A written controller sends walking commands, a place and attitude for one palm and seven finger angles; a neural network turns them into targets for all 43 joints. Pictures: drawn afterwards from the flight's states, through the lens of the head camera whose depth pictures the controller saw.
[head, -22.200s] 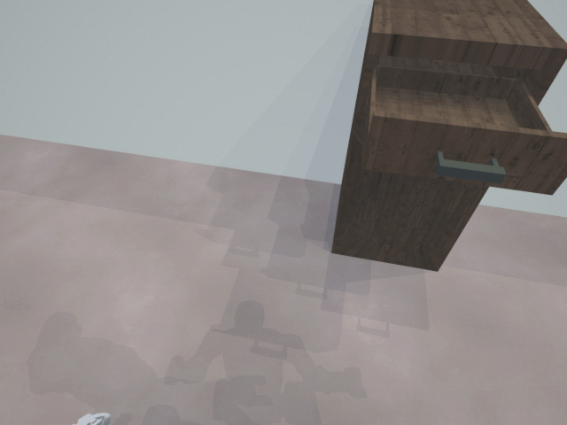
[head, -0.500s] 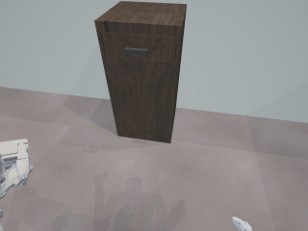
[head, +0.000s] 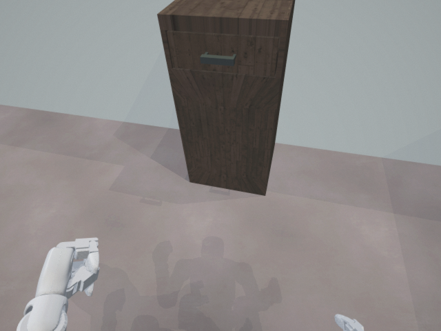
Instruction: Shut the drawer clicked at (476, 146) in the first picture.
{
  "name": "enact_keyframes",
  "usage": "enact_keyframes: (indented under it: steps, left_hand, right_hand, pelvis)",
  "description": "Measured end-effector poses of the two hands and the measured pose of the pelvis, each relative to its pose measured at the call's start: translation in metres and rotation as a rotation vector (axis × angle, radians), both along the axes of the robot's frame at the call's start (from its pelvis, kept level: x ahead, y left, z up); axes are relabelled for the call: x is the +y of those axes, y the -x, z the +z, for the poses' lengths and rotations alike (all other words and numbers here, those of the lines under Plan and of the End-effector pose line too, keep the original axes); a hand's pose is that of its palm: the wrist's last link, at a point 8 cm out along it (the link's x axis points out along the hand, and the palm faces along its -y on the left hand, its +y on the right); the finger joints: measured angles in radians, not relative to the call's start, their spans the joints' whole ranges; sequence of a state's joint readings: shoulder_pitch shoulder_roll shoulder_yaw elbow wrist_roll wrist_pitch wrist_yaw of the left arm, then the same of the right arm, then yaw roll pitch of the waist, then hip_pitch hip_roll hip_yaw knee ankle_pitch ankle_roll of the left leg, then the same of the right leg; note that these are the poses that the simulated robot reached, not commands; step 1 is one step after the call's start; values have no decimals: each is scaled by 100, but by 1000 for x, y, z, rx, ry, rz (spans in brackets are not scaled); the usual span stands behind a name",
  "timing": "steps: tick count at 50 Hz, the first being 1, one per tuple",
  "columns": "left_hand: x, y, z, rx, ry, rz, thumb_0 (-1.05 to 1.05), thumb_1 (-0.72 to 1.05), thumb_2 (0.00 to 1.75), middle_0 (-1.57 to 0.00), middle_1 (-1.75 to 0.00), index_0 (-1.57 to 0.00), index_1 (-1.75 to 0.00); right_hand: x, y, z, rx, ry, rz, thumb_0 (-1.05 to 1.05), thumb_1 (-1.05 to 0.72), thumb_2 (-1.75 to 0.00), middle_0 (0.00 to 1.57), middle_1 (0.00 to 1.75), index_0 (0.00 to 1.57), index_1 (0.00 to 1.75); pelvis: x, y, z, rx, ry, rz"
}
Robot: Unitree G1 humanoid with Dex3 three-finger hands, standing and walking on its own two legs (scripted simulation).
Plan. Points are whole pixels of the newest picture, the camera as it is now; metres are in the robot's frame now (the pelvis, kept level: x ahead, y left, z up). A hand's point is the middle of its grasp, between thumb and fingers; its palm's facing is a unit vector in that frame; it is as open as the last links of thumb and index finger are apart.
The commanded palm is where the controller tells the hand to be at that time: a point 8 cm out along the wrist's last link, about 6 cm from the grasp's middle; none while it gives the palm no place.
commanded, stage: let the arm hang, fingers relaxed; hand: left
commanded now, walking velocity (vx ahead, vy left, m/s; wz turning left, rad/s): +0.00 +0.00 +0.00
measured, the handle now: (219, 57) +1.00 +0.05 +0.05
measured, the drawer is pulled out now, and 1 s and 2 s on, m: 0.00 0.00 0.00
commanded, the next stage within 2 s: look to check the result in 0.98 s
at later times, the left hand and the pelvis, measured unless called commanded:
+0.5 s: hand out of the picture -0.03 +0.21 -0.16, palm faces -0.02 -0.97 -0.23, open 5.7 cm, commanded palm none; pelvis +0.00 +0.03 +0.02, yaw -3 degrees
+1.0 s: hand out of the picture +0.02 +0.19 -0.16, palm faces -0.03 -0.98 -0.19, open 7.4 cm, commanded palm none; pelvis +0.01 +0.02 +0.02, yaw -4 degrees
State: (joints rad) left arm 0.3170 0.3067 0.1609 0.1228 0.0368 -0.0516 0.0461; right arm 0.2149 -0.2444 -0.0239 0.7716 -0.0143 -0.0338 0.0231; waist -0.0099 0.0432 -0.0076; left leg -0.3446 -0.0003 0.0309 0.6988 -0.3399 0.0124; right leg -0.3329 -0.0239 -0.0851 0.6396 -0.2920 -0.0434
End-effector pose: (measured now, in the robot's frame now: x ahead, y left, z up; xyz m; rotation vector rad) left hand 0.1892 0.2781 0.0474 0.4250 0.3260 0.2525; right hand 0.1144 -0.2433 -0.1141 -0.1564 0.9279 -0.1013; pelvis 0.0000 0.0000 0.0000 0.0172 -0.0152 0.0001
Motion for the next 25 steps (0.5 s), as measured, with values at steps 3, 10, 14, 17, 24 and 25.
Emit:
enact_keyframes:
  steps: [3,10,14,17,24,25]
  left_hand:
    - [-12,28,-95,368,146,56,0,90,90,-129,-150,-130,-149]
    - [-30,128,-174,849,273,127,1,90,89,-107,-134,-106,-125]
    - [-17,170,-175,974,278,176,1,90,89,-92,-117,-91,-109]
    - [-12,194,-172,1046,277,207,1,90,89,-80,-102,-80,-96]
    - [-15,216,-170,1124,287,228,1,90,89,-53,-68,-53,-66]
    - [-17,215,-170,1125,291,225,1,90,89,-49,-64,-49,-62]
  right_hand:
    - [0,20,-10,85,22,-18,1,-91,-90,20,30,20,30]
    - [12,86,-6,316,46,-79,1,-91,-90,20,30,20,30]
    - [23,118,-9,436,30,-95,1,-91,-90,20,30,19,30]
    - [32,134,-12,491,10,-109,1,-91,-90,20,30,19,30]
    - [55,152,-18,536,-37,-137,1,-91,-90,20,30,19,30]
    - [58,152,-19,536,-43,-140,1,-91,-90,20,30,19,30]
  pelvis:
    - [4,1,-5,-5,12,-7]
    - [7,3,7,-10,21,-31]
    - [12,3,12,-8,27,-31]
    - [16,1,14,-7,27,-34]
    - [24,-2,16,-9,22,-45]
    - [25,-3,16,-10,21,-46]
